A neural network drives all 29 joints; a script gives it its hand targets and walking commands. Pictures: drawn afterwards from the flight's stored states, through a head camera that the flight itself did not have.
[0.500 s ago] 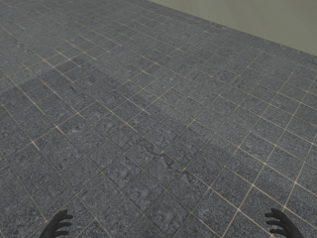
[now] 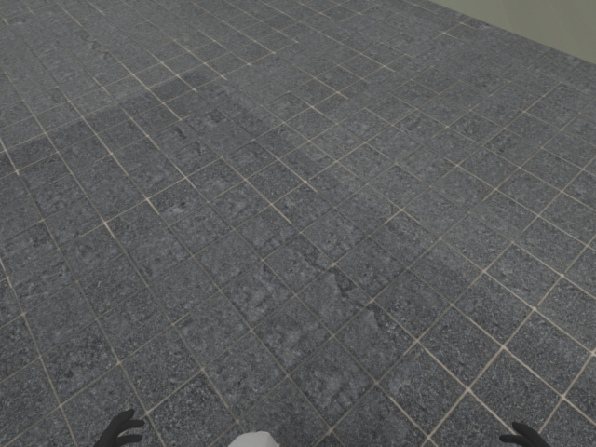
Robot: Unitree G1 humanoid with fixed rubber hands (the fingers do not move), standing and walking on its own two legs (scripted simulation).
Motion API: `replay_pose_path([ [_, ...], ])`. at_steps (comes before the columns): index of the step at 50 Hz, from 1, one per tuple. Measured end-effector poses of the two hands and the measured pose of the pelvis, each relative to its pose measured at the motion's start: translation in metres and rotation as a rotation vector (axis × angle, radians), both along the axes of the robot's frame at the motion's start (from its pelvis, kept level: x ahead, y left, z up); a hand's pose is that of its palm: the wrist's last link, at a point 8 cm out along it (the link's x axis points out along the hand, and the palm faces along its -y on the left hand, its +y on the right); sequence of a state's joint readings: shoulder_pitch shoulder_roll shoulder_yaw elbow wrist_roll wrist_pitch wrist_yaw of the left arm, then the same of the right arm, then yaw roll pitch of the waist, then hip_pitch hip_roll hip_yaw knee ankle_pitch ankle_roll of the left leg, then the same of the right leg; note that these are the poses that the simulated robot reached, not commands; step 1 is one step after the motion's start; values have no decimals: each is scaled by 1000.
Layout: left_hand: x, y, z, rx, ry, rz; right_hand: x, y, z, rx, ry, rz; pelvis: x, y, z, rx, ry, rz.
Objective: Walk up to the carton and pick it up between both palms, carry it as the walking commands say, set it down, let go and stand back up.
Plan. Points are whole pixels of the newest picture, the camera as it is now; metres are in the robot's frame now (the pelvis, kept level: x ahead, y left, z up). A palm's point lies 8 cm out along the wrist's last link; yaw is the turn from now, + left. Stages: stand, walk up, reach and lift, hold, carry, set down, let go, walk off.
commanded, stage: walk up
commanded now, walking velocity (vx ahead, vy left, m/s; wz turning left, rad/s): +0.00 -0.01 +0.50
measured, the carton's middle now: out of the picture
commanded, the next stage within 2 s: none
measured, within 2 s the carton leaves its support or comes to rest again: neither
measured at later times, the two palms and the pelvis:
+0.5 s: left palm out of the picture +0.00 +0.34 -0.12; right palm (485, 439) +0.14 -0.21 -0.07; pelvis -0.03 +0.04 +0.01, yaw +18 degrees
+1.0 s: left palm out of the picture -0.07 +0.22 -0.09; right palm (493, 411) +0.18 -0.25 -0.12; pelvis -0.02 -0.05 +0.01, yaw +30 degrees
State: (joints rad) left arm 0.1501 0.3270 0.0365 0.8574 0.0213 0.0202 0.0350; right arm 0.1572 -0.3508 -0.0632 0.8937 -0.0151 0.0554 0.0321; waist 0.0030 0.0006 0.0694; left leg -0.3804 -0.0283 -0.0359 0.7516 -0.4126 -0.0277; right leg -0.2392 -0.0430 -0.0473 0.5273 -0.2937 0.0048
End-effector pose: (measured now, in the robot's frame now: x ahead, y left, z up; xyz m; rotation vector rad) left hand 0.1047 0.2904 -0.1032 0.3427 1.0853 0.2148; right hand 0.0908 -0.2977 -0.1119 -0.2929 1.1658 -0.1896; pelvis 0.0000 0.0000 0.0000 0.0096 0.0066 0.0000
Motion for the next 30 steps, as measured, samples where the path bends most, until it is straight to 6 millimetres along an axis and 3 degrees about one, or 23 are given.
replay_pose_path([
  [5,-65,2,-8,-28,114,119,22,32,1,53,0,76,-5,7,5,15,2,57],
  [10,-97,14,-28,-78,147,185,43,66,2,47,-22,155,-9,24,-2,-2,5,121],
  [13,-103,26,-44,-108,132,209,52,82,2,11,-55,190,-13,37,-11,-23,6,168],
  [18,-100,35,-33,-139,61,242,46,92,22,-37,-42,229,-23,44,3,-59,-15,233],
  [26,-108,48,-16,-120,-13,302,47,88,44,-73,-53,282,-29,39,14,-91,-18,320],
  [30,-113,42,-12,-107,-34,325,44,76,44,-77,-38,292,-30,28,15,-87,-11,357],
])
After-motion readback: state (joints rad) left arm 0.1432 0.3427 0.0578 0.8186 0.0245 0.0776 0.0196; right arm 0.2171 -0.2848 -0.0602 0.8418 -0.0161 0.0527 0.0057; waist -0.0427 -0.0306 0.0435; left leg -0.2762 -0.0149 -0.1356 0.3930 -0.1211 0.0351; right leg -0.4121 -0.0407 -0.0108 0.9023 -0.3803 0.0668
